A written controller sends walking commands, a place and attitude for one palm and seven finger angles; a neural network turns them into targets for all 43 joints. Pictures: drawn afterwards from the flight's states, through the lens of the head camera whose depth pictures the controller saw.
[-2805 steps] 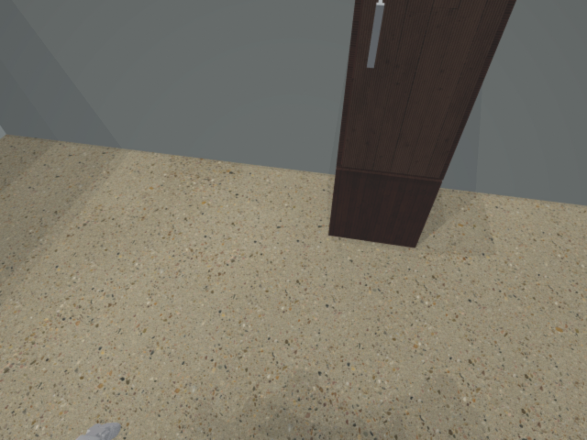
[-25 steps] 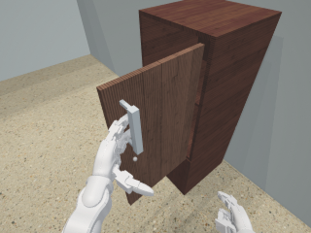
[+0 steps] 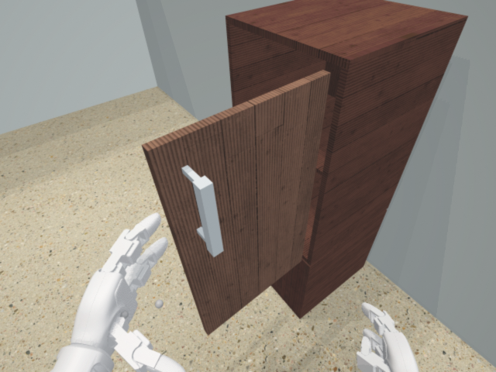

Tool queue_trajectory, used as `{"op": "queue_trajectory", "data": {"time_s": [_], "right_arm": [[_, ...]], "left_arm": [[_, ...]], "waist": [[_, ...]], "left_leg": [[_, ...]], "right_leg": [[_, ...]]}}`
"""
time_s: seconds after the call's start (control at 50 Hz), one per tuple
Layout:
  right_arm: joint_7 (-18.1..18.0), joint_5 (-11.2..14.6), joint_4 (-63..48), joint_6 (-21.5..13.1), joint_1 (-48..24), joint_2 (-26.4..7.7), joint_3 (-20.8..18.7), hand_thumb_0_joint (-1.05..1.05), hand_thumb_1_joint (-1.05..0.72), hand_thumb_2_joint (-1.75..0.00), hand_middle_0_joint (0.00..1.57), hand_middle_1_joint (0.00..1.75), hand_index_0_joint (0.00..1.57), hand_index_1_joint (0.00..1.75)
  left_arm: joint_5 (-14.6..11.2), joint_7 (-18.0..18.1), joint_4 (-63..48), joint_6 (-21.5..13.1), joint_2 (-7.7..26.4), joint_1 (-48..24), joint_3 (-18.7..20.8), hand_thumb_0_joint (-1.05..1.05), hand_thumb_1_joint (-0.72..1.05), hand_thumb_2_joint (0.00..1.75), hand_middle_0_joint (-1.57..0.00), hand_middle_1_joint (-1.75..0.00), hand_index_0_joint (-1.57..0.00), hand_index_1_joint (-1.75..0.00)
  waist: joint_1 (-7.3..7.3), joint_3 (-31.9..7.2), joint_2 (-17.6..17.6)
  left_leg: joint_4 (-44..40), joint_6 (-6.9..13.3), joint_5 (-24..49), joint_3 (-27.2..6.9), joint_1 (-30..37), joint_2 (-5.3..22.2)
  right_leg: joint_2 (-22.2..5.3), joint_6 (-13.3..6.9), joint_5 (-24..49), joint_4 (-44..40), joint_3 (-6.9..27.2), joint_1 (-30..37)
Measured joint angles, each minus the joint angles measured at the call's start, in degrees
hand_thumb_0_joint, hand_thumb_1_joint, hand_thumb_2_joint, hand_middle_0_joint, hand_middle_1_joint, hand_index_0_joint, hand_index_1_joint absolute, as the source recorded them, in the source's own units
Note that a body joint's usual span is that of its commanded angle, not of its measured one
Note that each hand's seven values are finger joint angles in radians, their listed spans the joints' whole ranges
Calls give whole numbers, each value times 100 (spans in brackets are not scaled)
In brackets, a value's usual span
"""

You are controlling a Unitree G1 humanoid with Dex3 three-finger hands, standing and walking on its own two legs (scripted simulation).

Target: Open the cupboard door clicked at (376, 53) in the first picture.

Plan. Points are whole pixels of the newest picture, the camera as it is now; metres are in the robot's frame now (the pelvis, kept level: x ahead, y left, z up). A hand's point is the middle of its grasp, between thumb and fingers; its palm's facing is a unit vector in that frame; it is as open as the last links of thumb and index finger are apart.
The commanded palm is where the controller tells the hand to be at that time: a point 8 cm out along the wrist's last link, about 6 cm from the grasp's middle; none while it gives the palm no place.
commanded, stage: slide the hand sideways off the handle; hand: left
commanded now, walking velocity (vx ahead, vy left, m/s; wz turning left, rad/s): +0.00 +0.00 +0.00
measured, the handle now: (202, 212) +0.31 +0.10 +0.14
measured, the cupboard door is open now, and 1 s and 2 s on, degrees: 93 93 93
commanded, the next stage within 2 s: draw the hand back to the body in 0.10 s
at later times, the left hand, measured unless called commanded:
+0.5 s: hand (115, 309) +0.16 +0.18 +0.14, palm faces -0.02 -1.00 -0.08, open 16.3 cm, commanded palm +0.12 +0.23 +0.15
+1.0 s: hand (65, 290) +0.17 +0.24 +0.15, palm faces +0.29 -0.90 -0.32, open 13.9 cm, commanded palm +0.13 +0.29 +0.17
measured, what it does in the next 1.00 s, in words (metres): stands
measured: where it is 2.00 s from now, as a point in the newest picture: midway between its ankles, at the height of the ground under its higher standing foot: outside the picture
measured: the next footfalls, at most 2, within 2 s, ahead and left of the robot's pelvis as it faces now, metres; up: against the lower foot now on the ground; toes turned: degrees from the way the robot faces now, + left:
none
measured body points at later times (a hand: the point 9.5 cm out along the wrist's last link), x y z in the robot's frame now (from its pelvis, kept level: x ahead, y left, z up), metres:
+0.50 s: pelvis -0.02 +0.02 +0.00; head -0.05 +0.00 +0.45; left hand +0.15 +0.23 +0.15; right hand +0.16 -0.19 -0.06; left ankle -0.01 +0.14 -0.72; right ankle -0.04 -0.09 -0.72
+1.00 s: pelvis -0.02 +0.03 +0.01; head -0.03 +0.02 +0.46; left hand +0.15 +0.29 +0.17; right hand +0.17 -0.17 -0.06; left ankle -0.01 +0.14 -0.72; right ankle -0.04 -0.09 -0.72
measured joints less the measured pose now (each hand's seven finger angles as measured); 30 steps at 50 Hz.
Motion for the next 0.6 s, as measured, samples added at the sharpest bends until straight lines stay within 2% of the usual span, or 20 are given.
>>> {"op": "queue_trajectory", "data": {"time_s": [0.18,0.32,0.5,0.6], "right_arm": [[-84,37,114,-341,101,-78,-65,1,-91,-90,20,30,20,30],[-143,41,226,-599,88,-65,-43,1,-90,-90,20,30,20,30],[-185,102,325,-711,84,-1,67,1,-90,-90,20,30,20,30],[-185,122,345,-788,56,-16,112,1,-90,-90,20,30,20,30]], "left_arm": [[-272,-322,128,-249,100,134,278,-1,-50,30,-15,-30,-15,-30],[-263,-287,270,-345,149,-238,278,-1,-50,30,-15,-30,-15,-30],[-424,-311,278,20,329,-463,668,-1,-50,30,-15,-30,-15,-30],[-456,-370,159,214,343,-481,705,-1,-50,30,-15,-30,-15,-30]], "waist": [[-12,-16,33],[-23,49,38],[-27,44,23],[13,51,14]], "left_leg": [[214,9,-13,-54,-228,-6],[333,46,16,-60,-337,-20],[214,127,102,14,-228,-64],[159,177,138,30,-177,-111]], "right_leg": [[-2,11,-3,158,-53,-184],[-13,47,55,212,-58,-261],[-62,128,183,53,13,-149],[-109,179,230,-27,25,-83]]}}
